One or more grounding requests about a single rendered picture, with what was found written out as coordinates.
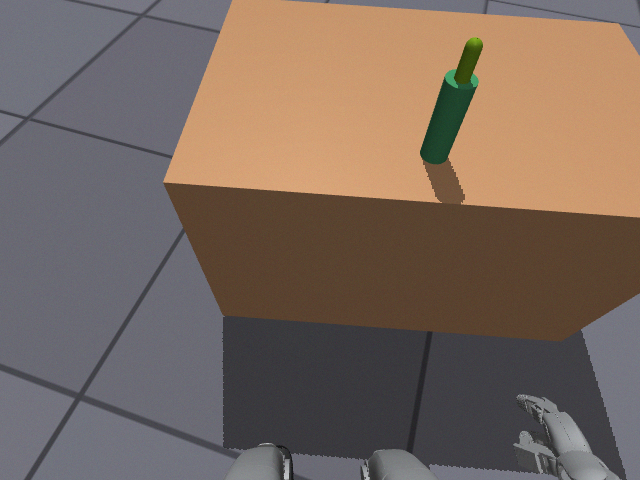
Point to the right robot hand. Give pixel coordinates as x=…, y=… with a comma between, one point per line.
x=538, y=452

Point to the left robot foot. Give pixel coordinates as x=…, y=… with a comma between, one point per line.
x=286, y=452

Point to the right robot arm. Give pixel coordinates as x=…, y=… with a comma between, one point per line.
x=581, y=465

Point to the bottle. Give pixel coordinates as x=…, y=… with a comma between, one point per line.
x=454, y=98

